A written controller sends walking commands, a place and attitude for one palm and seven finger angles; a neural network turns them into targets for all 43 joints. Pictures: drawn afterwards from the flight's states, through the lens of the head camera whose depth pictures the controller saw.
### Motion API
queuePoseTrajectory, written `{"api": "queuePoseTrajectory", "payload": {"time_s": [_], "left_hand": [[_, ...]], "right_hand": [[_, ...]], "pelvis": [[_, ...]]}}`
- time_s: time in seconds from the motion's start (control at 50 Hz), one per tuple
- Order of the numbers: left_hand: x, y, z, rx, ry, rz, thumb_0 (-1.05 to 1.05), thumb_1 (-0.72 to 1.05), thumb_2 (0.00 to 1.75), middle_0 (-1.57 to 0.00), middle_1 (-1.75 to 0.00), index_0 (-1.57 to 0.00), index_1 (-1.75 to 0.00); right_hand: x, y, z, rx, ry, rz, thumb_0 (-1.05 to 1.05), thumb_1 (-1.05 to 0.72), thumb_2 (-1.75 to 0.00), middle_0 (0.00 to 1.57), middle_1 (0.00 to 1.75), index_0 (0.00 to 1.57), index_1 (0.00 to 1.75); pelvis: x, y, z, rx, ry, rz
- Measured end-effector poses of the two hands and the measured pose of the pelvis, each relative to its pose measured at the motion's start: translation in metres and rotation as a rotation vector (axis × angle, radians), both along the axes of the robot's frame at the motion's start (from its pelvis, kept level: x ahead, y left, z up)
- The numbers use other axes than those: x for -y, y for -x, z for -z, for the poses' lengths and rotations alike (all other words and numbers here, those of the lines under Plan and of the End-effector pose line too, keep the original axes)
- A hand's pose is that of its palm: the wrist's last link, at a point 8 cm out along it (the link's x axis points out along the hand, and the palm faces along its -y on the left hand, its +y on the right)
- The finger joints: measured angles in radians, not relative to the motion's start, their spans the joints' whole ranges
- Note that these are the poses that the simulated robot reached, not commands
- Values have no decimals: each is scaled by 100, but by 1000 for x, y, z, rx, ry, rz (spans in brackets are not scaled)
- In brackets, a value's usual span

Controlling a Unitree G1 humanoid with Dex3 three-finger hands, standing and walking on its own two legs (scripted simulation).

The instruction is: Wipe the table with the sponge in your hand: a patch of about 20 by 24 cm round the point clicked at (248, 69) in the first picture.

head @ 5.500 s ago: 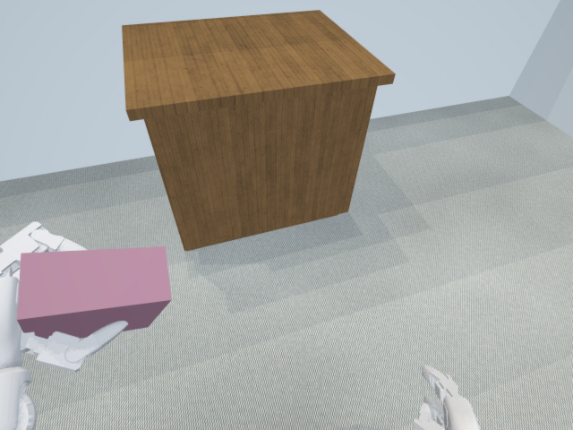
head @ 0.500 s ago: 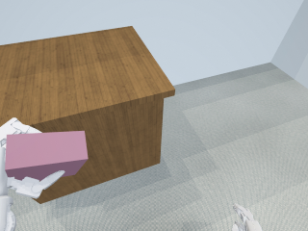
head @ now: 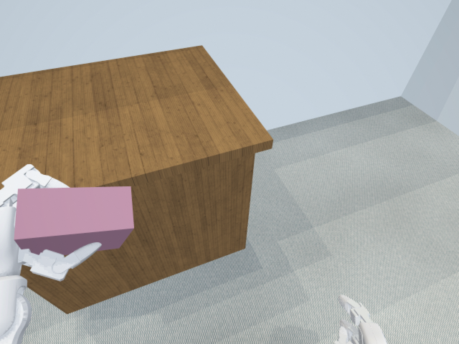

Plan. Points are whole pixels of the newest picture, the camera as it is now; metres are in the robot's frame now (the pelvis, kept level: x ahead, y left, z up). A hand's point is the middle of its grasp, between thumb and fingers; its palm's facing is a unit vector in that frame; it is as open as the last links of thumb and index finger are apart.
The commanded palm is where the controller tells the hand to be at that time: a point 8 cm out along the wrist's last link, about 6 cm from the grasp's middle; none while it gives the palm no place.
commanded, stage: shuffle to correct the standing spot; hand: left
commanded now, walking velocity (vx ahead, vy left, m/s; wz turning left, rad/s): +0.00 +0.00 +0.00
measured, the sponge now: (94, 222) +0.24 +0.22 +0.14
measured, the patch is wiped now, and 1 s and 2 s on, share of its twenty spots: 0.00 0.00 0.00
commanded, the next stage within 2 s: come to a stop and stand still in 1.26 s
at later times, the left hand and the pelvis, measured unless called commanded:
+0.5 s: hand (88, 178) +0.31 +0.26 +0.14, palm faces +0.40 -0.83 -0.39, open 9.9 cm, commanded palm +0.24 +0.29 +0.18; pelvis +0.10 +0.01 -0.02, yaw +3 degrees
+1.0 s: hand (109, 135) +0.41 +0.26 +0.16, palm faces +0.37 -0.78 -0.50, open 9.9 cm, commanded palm +0.34 +0.30 +0.18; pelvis +0.19 +0.02 -0.02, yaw +2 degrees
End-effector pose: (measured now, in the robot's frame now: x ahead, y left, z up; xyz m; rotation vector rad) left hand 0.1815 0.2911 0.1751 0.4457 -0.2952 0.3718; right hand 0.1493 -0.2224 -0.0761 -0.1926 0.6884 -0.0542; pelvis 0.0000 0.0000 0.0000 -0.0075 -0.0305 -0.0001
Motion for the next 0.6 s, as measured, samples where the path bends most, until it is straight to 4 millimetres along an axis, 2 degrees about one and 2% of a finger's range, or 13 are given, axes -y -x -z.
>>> {"api": "queuePoseTrajectory", "payload": {"time_s": [0.06,0.12,0.18,0.24,0.32,0.42,0.5,0.6], "left_hand": [[6,-4,23,-85,15,59,-1,-48,99,-77,-135,-77,-134],[-4,-11,29,-92,3,52,-1,-48,99,-77,-135,-77,-134],[-17,-19,15,-21,-31,9,-1,-48,100,-77,-135,-77,-134],[-22,-27,-6,75,-56,-16,-1,-48,100,-77,-134,-77,-134],[-14,-41,-20,142,-61,1,-1,-48,100,-77,-134,-77,-134],[-6,-70,-1,58,-40,11,-1,-48,100,-77,-134,-77,-134],[-7,-92,16,-15,-30,1,-1,-48,100,-77,-134,-77,-134],[-10,-104,14,36,-42,12,-1,-48,100,-77,-134,-77,-134]], "right_hand": [[-14,-6,-4,-2,-1,-5,1,-91,-90,21,30,20,30],[-25,-16,-8,-9,14,-40,1,-91,-90,21,30,20,30],[-33,-32,-10,-6,27,-91,1,-91,-90,21,30,20,30],[-35,-51,-11,11,28,-123,1,-90,-90,21,30,20,30],[-33,-80,-10,38,22,-117,1,-90,-90,21,30,20,30],[-24,-111,-4,47,11,-68,1,-90,-90,21,30,20,30],[-14,-128,5,19,21,-40,1,-91,-90,21,30,20,30],[-6,-142,9,-48,80,-53,1,-91,-90,21,30,20,30]], "pelvis": [[-6,-7,0,1,-12,-2],[-6,-14,1,4,-19,-10],[-6,-21,2,3,-12,-21],[-8,-33,4,-2,-3,-25],[-10,-55,6,-18,6,-29],[-9,-82,12,-36,4,-31],[-6,-97,17,-41,7,-44],[-10,-113,22,-34,1,-52]]}}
